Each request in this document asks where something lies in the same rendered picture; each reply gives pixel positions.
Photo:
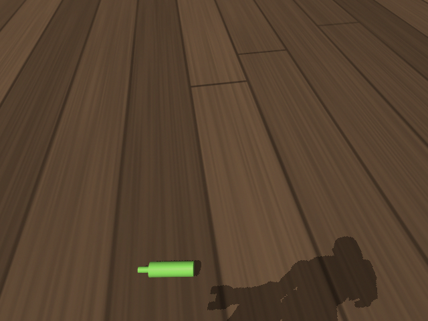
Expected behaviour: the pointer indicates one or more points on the bottle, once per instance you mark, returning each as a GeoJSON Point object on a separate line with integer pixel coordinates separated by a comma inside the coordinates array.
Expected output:
{"type": "Point", "coordinates": [163, 269]}

